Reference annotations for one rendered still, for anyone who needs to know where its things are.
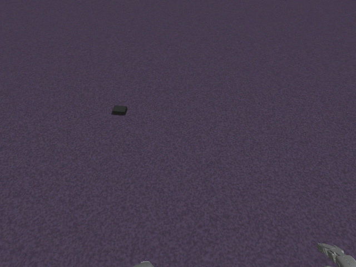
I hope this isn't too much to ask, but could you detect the right robot hand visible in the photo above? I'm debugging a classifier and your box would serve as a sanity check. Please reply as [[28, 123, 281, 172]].
[[317, 243, 356, 267]]

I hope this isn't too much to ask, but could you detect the small box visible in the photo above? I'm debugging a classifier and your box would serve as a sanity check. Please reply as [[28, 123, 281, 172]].
[[112, 105, 127, 115]]

